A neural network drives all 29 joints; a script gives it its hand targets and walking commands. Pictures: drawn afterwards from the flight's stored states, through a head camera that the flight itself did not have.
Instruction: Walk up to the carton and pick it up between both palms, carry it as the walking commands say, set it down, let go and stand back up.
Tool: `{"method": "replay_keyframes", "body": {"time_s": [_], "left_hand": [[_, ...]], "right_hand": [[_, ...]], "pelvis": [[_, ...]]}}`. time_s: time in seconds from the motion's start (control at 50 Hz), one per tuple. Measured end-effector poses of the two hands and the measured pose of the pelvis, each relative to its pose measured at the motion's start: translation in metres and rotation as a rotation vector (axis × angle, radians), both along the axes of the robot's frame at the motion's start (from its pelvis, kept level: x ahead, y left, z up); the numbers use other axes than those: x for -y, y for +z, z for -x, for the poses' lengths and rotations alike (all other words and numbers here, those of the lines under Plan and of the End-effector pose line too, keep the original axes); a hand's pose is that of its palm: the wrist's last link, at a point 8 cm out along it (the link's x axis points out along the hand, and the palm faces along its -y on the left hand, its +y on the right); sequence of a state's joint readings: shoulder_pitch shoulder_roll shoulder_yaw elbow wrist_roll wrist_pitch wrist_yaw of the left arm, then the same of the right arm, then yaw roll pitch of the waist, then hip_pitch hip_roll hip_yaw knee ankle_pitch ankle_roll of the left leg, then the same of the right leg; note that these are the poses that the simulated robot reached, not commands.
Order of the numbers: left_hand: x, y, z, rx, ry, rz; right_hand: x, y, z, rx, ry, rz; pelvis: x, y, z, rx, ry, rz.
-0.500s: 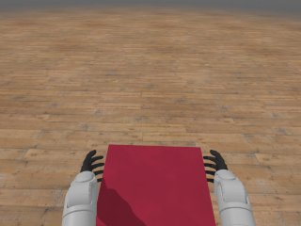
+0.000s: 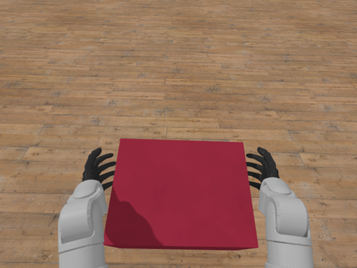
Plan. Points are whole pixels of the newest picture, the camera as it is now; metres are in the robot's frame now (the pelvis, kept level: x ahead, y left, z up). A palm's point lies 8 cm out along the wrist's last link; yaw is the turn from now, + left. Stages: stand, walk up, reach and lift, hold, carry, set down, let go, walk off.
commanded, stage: carry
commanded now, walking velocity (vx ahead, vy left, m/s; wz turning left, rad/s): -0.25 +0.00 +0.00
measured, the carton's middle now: (180, 196) +0.31 +0.00 +0.00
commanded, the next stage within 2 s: none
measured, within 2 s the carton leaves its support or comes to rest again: neither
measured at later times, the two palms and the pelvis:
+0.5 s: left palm out of the picture +0.09 +0.21 +0.10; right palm out of the picture +0.11 -0.15 +0.10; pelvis -0.12 +0.00 +0.00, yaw +5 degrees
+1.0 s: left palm out of the picture -0.01 +0.21 +0.11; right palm out of the picture +0.01 -0.15 +0.12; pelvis -0.23 +0.01 +0.01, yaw +4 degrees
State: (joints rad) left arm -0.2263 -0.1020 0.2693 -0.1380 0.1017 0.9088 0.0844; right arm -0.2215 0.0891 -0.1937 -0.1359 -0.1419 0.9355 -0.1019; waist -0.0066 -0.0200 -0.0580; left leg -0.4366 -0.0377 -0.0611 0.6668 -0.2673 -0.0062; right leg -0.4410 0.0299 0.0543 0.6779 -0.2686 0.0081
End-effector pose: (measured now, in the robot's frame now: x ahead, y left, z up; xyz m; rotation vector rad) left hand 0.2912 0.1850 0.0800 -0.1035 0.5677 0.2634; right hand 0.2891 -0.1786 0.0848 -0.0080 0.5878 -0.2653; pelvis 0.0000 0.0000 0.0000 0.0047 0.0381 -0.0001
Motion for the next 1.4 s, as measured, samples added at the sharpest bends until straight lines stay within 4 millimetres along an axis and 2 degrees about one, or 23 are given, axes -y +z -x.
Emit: {"method": "replay_keyframes", "body": {"time_s": [0.2,0.34,0.4,0.5,0.56,0.64,0.7,0.78,0.84,0.96,1.1,1.24,1.4], "left_hand": [[0.004,-0.003,0.089,-0.05,0.035,0.02],[-0.012,-0.006,0.143,-0.073,0.053,0.042],[-0.018,0.005,0.161,-0.054,0.066,0.034],[-0.025,0.016,0.2,-0.058,0.141,0.016],[-0.023,0.022,0.229,-0.05,0.169,-0.003],[-0.02,0.029,0.262,-0.076,0.187,-0.007],[-0.019,0.033,0.269,-0.086,0.177,-0.002],[-0.017,0.039,0.266,-0.055,0.143,-0.004],[-0.018,0.037,0.265,-0.041,0.121,0.01],[-0.023,0.027,0.289,-0.068,0.102,0.028],[-0.034,0.029,0.316,-0.069,0.112,0.012],[-0.04,0.031,0.329,-0.063,0.112,0.0],[-0.043,0.029,0.33,-0.068,0.11,-0.003]], "right_hand": [[0.004,-0.008,0.088,-0.05,-0.052,-0.041],[-0.013,0.004,0.14,-0.068,-0.047,-0.022],[-0.019,0.008,0.157,-0.053,-0.034,-0.019],[-0.027,0.015,0.175,-0.06,0.037,-0.018],[-0.027,0.014,0.184,-0.05,0.077,-0.021],[-0.026,0.017,0.206,-0.076,0.078,-0.048],[-0.023,0.021,0.217,-0.085,0.074,-0.042],[-0.02,0.028,0.227,-0.054,0.039,-0.027],[-0.021,0.032,0.235,-0.041,0.016,-0.01],[-0.025,0.032,0.265,-0.066,0.003,-0.012],[-0.035,0.026,0.293,-0.07,0.019,-0.032],[-0.042,0.023,0.302,-0.065,0.021,-0.036],[-0.045,0.019,0.303,-0.071,0.016,-0.034]], "pelvis": [[0.004,-0.014,0.043,0.003,0.016,0.012],[-0.009,-0.014,0.078,0.042,0.006,0.003],[-0.01,-0.012,0.094,0.041,0.027,0.042],[-0.002,-0.005,0.122,0.02,0.083,0.028],[0.003,-0.005,0.144,0.039,0.097,0.013],[0.006,0.007,0.157,0.045,0.085,-0.01],[0.006,0.013,0.166,0.027,0.091,-0.012],[0.004,0.013,0.183,-0.011,0.094,-0.005],[0.001,0.012,0.198,-0.03,0.096,-0.005],[-0.008,0.014,0.22,-0.003,0.073,-0.008],[-0.018,0.012,0.238,0.008,0.064,-0.011],[-0.025,0.01,0.25,0.003,0.063,-0.01],[-0.028,0.009,0.255,-0.004,0.063,-0.006]]}}
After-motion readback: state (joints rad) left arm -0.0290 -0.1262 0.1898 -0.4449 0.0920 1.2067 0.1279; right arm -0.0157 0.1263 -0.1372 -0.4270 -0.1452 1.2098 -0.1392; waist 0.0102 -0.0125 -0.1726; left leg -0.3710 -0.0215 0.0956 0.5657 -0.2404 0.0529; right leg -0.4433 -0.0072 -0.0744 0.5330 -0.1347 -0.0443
